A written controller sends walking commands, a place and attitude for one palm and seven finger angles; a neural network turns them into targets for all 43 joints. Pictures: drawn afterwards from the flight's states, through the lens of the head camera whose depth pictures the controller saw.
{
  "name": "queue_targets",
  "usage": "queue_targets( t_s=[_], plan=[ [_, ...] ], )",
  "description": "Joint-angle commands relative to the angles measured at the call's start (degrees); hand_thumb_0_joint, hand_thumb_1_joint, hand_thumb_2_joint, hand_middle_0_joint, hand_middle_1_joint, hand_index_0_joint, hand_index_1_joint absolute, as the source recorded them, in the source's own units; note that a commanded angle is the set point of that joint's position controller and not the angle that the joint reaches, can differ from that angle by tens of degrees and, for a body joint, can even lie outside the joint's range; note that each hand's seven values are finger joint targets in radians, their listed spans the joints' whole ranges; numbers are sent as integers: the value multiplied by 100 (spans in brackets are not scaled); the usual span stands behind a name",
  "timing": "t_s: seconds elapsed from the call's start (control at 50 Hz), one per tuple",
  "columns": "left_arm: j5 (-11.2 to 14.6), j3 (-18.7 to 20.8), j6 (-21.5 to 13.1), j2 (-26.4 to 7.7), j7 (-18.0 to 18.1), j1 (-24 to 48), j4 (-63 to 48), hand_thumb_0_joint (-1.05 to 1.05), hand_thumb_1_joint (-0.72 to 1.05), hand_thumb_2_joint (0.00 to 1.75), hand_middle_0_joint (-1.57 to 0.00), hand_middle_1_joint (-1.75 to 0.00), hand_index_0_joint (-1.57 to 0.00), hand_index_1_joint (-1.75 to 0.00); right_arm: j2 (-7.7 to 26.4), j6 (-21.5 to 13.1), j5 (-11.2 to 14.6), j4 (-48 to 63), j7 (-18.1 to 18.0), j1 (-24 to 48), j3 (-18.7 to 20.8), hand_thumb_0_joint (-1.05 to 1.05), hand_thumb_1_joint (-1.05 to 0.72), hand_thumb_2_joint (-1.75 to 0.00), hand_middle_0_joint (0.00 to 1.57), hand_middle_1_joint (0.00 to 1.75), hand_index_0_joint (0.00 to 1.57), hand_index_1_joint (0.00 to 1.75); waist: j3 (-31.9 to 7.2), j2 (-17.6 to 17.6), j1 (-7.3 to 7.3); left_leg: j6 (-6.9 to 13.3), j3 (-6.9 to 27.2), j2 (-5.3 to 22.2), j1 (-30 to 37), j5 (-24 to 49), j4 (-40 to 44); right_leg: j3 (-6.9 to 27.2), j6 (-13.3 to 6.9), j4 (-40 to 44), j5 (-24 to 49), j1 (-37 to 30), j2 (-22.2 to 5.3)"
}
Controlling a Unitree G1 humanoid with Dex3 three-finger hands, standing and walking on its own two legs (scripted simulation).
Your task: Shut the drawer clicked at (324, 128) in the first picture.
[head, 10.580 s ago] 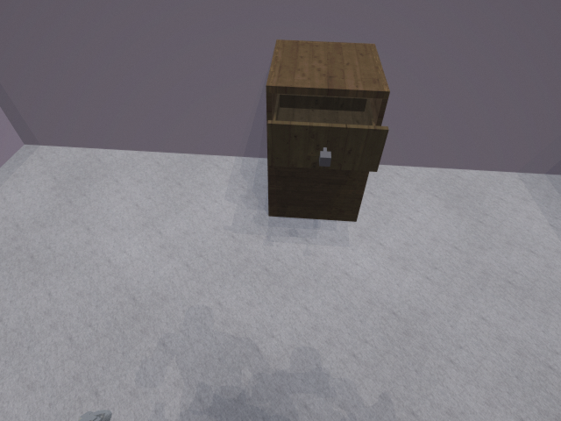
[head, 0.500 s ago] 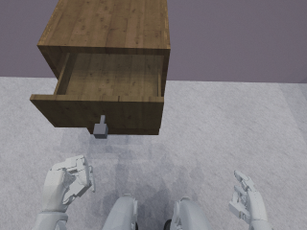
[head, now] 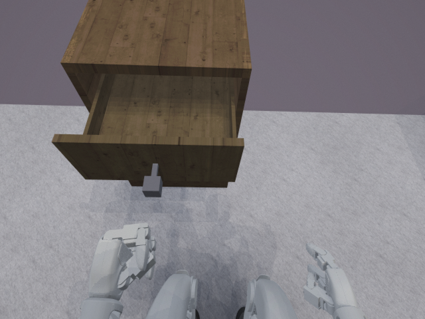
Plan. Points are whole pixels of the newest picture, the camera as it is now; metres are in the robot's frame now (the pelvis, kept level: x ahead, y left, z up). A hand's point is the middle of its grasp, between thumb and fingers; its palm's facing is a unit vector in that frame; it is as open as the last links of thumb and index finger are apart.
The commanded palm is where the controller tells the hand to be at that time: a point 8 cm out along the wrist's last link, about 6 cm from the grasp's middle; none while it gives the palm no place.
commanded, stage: raise the hand and make a fist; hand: left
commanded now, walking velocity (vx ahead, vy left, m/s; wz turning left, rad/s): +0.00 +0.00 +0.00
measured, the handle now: (153, 179) +0.40 +0.17 -0.07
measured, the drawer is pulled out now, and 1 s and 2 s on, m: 0.19 0.19 0.19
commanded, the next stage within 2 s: bring the fist close to the handle in 0.16 s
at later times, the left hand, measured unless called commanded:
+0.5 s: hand (152, 255) +0.23 +0.12 +0.00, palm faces +0.09 -1.00 -0.04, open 3.3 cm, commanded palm +0.20 +0.18 +0.00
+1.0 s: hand (155, 237) +0.27 +0.13 -0.04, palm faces +0.02 -1.00 -0.02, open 3.3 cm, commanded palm +0.25 +0.18 -0.05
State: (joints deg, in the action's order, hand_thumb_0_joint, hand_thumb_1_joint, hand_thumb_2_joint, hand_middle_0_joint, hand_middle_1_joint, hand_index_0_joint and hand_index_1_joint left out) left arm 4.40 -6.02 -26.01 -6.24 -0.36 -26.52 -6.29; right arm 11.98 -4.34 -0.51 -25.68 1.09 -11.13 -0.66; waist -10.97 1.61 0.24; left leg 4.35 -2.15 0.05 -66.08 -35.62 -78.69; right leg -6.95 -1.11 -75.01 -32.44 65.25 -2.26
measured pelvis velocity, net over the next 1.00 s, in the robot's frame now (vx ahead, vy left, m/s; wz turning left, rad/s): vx -0.02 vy -0.03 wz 0.00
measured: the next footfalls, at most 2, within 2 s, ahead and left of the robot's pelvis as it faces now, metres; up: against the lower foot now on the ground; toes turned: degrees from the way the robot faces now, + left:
none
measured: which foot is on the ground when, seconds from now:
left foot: down 0.00-1.00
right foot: down 0.00-1.00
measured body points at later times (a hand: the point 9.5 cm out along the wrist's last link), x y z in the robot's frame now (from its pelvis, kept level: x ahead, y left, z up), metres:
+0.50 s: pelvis +0.00 -0.04 -0.01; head +0.12 -0.02 +0.42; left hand +0.22 +0.18 +0.01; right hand +0.22 -0.26 -0.10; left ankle +0.01 +0.07 -0.61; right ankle +0.03 -0.12 -0.61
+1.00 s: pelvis -0.02 -0.03 -0.05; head +0.12 -0.02 +0.38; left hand +0.26 +0.19 -0.04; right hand +0.17 -0.28 -0.15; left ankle +0.01 +0.07 -0.61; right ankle +0.03 -0.12 -0.61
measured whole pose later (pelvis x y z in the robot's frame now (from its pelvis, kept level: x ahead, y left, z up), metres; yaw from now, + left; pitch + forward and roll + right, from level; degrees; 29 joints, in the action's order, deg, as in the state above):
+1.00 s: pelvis -0.02 -0.03 -0.05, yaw +0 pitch +28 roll -2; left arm 11.8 6.0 -33.3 -11.0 -8.3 -7.0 14.5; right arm 14.5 -6.2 -0.5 -32.4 0.8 -8.5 0.4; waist -12.4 1.0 -1.3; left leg 1.6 -0.2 1.6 -80.2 -37.5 -89.6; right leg -9.0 -4.7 -86.5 -35.0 79.6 -1.5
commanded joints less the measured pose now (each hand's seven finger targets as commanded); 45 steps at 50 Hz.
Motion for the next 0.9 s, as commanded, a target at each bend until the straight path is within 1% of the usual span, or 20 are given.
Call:
queue_targets(
  t_s=[0.0, 0.02, 0.1, 0.16, 0.22, 0.24, 0.26, 0.3, 0.32, 0.36, 0.44, 0.48, 0.5, 0.52, 0.54, 0.6, 0.64, 0.7, 0.8, 0.88],
  plan=[
    [28, 295, -340, -320, 121, -424, -1347, 0, 90, 90, -140, -160, -140, -160, 735, -258, 48, 987, -137, 174, 367, 0, -90, -90, 20, 30, 20, 30, -1689, -81, -4, -547, 922, 95, 1539, 2305, 1489, 192, -128, 666, 1155, -1021, 240],
    [43, 234, -433, -223, 183, -336, -1480, 0, 90, 90, -140, -160, -140, -160, 714, -272, 31, 972, -137, 192, 360, 0, -90, -90, 20, 30, 20, 30, -1703, 83, -10, -553, 885, 88, 1599, 2371, 1445, 209, -127, 654, 1187, -956, 239],
    [31, 297, -744, -231, 323, -357, -1278, 0, 90, 90, -140, -160, -140, -160, 662, -309, 1, 841, -135, 160, 347, 0, -90, -90, 20, 30, 20, 30, -1520, -41, -88, -494, 816, 53, 1327, 2156, 1316, 248, -130, 671, 1187, -939, 264],
    [14, 132, -847, -154, 166, -477, -1122, 0, 90, 90, -140, -160, -140, -160, 707, -341, -3, 811, -100, 179, 346, 0, -90, -90, 20, 30, 20, 30, -1543, 84, -126, -461, 764, 40, 1275, 2016, 1253, 286, -130, 700, 1157, -926, 242],
    [56, 219, -727, -273, -62, -654, -988, 0, 90, 90, -140, -160, -140, -160, 735, -305, 33, 846, -113, 188, 359, 0, -90, -90, 20, 30, 20, 30, -1524, -28, -125, -398, 684, 11, 1133, 1896, 1238, 357, -133, 809, 1277, -1173, 241],
    [80, 312, -699, -394, -119, -570, -1074, 0, 90, 90, -140, -160, -140, -160, 746, -302, 45, 863, -128, 205, 371, 0, -90, -90, 20, 30, 20, 30, -1568, -14, -119, -382, 654, 5, 1108, 1869, 1212, 397, -130, 828, 1337, -1245, 233],
    [107, 374, -648, -399, -154, -540, -937, 0, 90, 90, -140, -160, -140, -160, 736, -292, 49, 848, -145, 203, 369, 0, -90, -90, 20, 30, 20, 30, -1564, -164, -138, -361, 641, -15, 995, 1783, 1172, 418, -119, 834, 1342, -1300, 234],
    [147, 564, -638, -473, -148, -246, -721, 0, 90, 90, -140, -160, -140, -160, 731, -288, 41, 768, -191, 213, 365, 0, -90, -90, 20, 30, 20, 30, -1425, -291, -205, -336, 620, -22, 770, 1702, 1034, 452, -106, 804, 1350, -1207, 252],
    [184, 605, -686, -440, -147, -118, -689, 0, 90, 90, -140, -160, -140, -160, 708, -311, 27, 744, -187, 239, 358, 0, -90, -90, 20, 30, 20, 30, -1407, -183, -178, -336, 572, -46, 670, 1624, 962, 504, -106, 803, 1300, -1192, 236],
    [282, 848, -813, -535, -117, 121, -549, 0, 90, 90, -140, -160, -140, -160, 695, -352, 12, 661, -193, 253, 353, 0, -90, -90, 20, 30, 20, 30, -1461, -265, -170, -330, 534, -60, 441, 1501, 806, 605, -97, 789, 1196, -1200, 234],
    [417, 1161, -1111, -742, -234, 410, -340, 0, 90, 90, -140, -160, -140, -160, 716, -451, -7, 512, -185, 255, 378, 0, -90, -90, 20, 30, 20, 30, -1698, -106, -135, -330, 463, -54, 195, 1569, 537, 804, -97, 699, 1294, -1270, 200],
    [460, 1044, -1199, -698, -379, 661, -307, 0, 90, 90, -140, -160, -140, -160, 736, -505, -6, 442, -163, 281, 374, 0, -90, -90, 20, 30, 20, 30, -1794, 100, -168, -317, 455, -45, 191, 1630, 445, 853, -106, 644, 1357, -1216, 177],
    [491, 950, -1175, -668, -474, 737, -230, 0, 90, 90, -140, -160, -140, -160, 764, -512, -6, 417, -159, 266, 368, 0, -90, -90, 20, 30, 20, 30, -1824, 94, -233, -293, 456, -39, 168, 1670, 399, 867, -100, 638, 1416, -1217, 177],
    [520, 1098, -1149, -782, -542, 738, -89, 0, 90, 90, -140, -160, -140, -160, 792, -513, 5, 385, -155, 263, 376, 0, -90, -90, 20, 30, 20, 30, -1854, 132, -198, -295, 441, -38, 116, 1652, 374, 880, -99, 628, 1399, -1233, 167],
    [553, 1051, -1086, -761, -635, 832, 40, 0, 90, 90, -140, -160, -140, -160, 830, -507, 16, 372, -153, 263, 369, 0, -90, -90, 20, 30, 20, 30, -1835, 30, -251, -281, 452, -34, 42, 1609, 336, 898, -85, 633, 1377, -1225, 163],
    [670, 1223, -912, -905, -788, 1056, 262, 0, 90, 90, -140, -160, -140, -160, 885, -492, 45, 339, -172, 282, 384, 0, -90, -90, 20, 30, 20, 30, -2008, -103, -240, -245, 442, -34, -184, 1603, 213, 1003, -53, 607, 1392, -1347, 138],
    [759, 1397, -844, -971, -814, 1179, 294, 0, 90, 90, -140, -160, -140, -160, 890, -485, 65, 325, -165, 275, 401, 0, -90, -90, 20, 30, 20, 30, -2121, -71, -156, -256, 420, -37, -234, 1638, 200, 1032, -45, 570, 1458, -1444, 115],
    [838, 1631, -815, -1092, -740, 1363, 398, 0, 90, 90, -140, -160, -140, -160, 893, -475, 67, 279, -167, 298, 413, 0, -90, -90, 20, 30, 20, 30, -2204, -151, -112, -251, 424, -31, -359, 1656, 148, 1026, -41, 490, 1469, -1432, 116],
    [816, 1637, -989, -1067, -688, 1697, 726, 0, 90, 90, -140, -160, -140, -160, 914, -490, 44, 158, -134, 286, 414, 0, -90, -90, 20, 30, 20, 30, -2152, -274, -184, -244, 426, -19, -596, 1512, 10, 1038, -31, 379, 1257, -1173, 122],
    [749, 1354, -1087, -932, -789, 2227, 967, 0, 90, 90, -140, -160, -140, -160, 993, -495, 35, 90, -100, 299, 393, 0, -90, -90, 20, 30, 20, 30, -2018, -37, -277, -238, 446, -27, -628, 1241, -63, 958, -68, 280, 805, -650, 131]
  ],
)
